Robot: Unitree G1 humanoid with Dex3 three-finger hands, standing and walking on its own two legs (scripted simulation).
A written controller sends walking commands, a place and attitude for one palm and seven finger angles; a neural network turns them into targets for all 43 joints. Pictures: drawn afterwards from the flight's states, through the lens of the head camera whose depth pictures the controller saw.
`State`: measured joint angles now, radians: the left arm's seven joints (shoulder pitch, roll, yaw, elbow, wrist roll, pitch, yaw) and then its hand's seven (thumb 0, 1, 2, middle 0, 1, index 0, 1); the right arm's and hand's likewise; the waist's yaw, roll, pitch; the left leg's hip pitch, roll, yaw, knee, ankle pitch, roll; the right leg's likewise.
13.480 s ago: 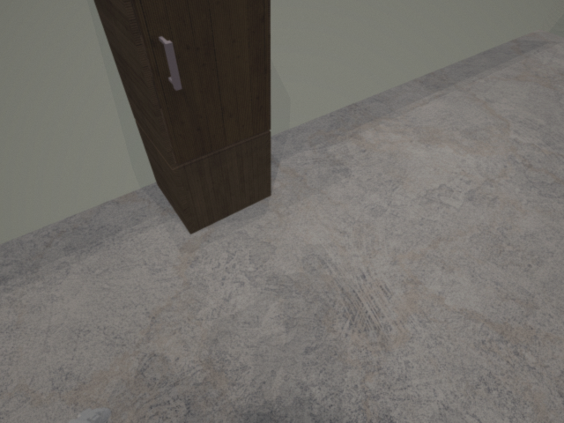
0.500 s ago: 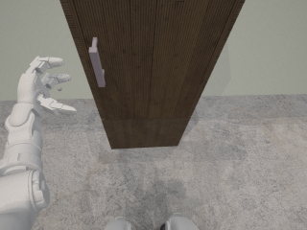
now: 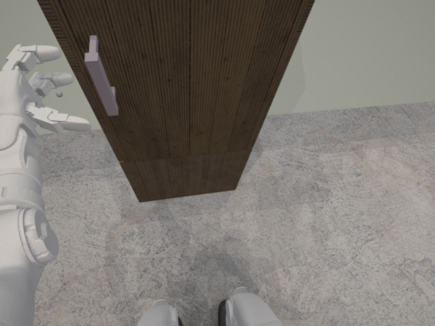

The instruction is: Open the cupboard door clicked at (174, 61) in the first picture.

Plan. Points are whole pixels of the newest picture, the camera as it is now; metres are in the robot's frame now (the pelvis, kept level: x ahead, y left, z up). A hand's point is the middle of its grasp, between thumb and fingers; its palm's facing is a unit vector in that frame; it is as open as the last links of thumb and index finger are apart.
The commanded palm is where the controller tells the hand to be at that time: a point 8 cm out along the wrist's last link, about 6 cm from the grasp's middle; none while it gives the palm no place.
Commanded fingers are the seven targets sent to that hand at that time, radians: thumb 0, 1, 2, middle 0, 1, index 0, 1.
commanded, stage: move the hooked fingers beside the handle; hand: left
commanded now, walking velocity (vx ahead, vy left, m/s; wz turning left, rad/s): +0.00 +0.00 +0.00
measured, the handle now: (103, 78) +0.54 +0.16 +0.08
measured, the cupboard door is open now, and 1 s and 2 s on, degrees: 0 0 0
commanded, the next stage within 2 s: slide the fingers in behind the handle in 0.66 s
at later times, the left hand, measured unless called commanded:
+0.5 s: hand (56, 106) +0.48 +0.23 +0.09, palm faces +0.06 -1.00 +0.00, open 14.0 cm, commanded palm +0.46 +0.27 +0.08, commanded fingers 0.00 -0.50 0.30 -0.30 -1.20 -0.30 -1.20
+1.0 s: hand (68, 103) +0.49 +0.21 +0.08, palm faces +0.05 -1.00 +0.00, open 14.0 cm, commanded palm +0.47 +0.25 +0.08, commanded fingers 0.00 -0.50 0.30 -0.30 -1.20 -0.30 -1.20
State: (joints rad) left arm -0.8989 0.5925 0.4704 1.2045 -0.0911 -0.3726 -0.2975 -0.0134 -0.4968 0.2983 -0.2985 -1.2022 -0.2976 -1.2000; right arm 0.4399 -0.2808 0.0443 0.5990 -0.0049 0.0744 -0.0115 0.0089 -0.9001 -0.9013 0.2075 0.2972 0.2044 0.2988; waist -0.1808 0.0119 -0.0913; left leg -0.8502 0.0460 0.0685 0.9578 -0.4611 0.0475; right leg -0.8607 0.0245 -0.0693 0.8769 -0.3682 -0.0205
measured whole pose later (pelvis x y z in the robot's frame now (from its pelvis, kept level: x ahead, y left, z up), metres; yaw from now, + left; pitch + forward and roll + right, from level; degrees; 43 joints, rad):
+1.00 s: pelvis +0.00 +0.00 +0.00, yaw +1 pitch +19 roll -3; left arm -0.89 0.52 0.39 1.19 -0.11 -0.38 -0.27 -0.01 -0.50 0.30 -0.30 -1.20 -0.30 -1.20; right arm 0.43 -0.28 0.04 0.62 0.00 0.08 -0.01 0.01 -0.90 -0.90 0.21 0.30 0.20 0.30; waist -0.16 0.01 -0.09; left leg -0.84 0.04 0.05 0.97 -0.46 0.05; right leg -0.84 0.02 -0.09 0.88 -0.37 -0.02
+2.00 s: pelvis +0.00 -0.01 +0.00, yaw +1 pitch +19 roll -2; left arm -0.90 0.36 0.31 1.17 -0.07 -0.43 -0.07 -0.01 -0.50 0.30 -0.30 -1.20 -0.30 -1.20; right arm 0.41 -0.26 0.02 0.63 -0.02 0.05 0.02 0.01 -0.90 -0.90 0.21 0.30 0.20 0.30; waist -0.16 0.02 -0.10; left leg -0.84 0.03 0.05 0.96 -0.46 0.03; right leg -0.85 0.01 -0.08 0.91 -0.38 -0.03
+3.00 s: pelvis -0.01 -0.01 +0.00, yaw +1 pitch +18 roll -2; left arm -0.88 0.35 0.31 1.17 -0.07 -0.44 -0.07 0.00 0.53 0.74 -0.37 -1.31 -0.37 -1.31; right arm 0.39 -0.26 0.02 0.63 -0.02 0.05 0.02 0.01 -0.90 -0.90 0.21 0.30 0.20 0.30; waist -0.15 0.02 -0.11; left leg -0.83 0.03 0.05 0.96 -0.46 0.04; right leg -0.84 0.01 -0.07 0.91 -0.38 -0.03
